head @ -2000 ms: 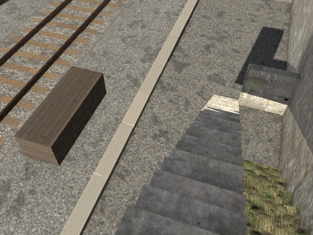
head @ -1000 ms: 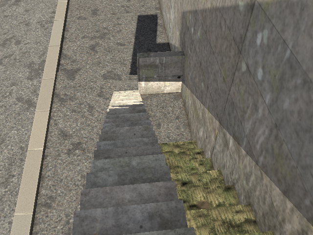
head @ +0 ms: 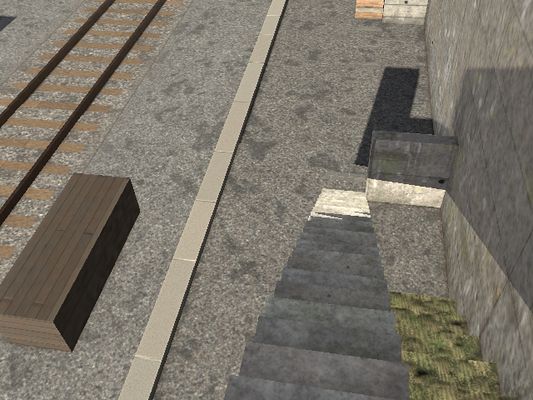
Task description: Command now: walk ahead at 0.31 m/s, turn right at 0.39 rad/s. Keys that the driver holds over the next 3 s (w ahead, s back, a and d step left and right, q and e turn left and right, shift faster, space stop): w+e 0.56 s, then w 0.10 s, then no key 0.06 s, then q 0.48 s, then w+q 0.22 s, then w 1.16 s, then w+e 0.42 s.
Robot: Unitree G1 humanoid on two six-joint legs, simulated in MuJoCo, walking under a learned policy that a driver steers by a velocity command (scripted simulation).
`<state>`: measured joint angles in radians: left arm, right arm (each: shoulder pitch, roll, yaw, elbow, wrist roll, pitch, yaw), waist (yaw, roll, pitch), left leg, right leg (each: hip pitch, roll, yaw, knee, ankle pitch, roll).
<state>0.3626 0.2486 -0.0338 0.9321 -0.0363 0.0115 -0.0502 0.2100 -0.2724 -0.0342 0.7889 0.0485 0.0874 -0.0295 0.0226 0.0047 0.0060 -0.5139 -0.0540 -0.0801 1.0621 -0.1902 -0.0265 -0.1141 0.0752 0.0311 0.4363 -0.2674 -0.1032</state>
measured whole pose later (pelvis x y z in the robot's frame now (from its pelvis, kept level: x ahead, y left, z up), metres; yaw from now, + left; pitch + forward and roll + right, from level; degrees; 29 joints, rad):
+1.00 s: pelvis +0.34 +0.03 -0.29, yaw -18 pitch +0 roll -2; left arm 0.30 0.16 0.00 0.95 -0.05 -0.02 0.03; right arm 0.27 -0.33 -0.10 0.98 0.06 0.06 0.04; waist 0.07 0.03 0.08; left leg -0.61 0.00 -0.05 0.80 0.21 -0.02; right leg -0.38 0.00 -0.04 1.16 -0.77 0.00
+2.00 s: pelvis +0.65 -0.15 -0.54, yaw +1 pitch -2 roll +4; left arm 0.43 0.27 0.16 0.90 -0.06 0.04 -0.11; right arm 0.36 -0.18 0.06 0.89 0.09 -0.04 -0.07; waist 0.02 -0.02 0.00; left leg -0.39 0.04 -0.08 1.60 -0.86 0.13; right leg -0.20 -0.03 0.04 0.34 0.11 0.03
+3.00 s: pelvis +1.03 +0.00 -0.79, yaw -10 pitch -2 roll +1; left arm 0.28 0.23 -0.01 0.92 0.11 -0.07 -0.10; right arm 0.70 -0.03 0.10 1.21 -0.15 -0.18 -0.05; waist -0.07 -0.06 -0.01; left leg -0.19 0.03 0.17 0.68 -0.46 0.04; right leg -1.02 -0.08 0.10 1.09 0.47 -0.08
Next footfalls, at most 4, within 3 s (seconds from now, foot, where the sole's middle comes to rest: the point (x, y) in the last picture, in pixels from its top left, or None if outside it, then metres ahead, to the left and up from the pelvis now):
0.28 left None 0.14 0.18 -0.78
0.72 right None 0.26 -0.08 -0.97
1.08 left None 0.53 0.09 -1.16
1.70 right None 0.65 -0.23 -1.22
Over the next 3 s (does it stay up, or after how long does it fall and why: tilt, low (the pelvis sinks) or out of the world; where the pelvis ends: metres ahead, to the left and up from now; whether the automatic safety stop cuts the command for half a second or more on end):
stays up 1.03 0.00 -0.79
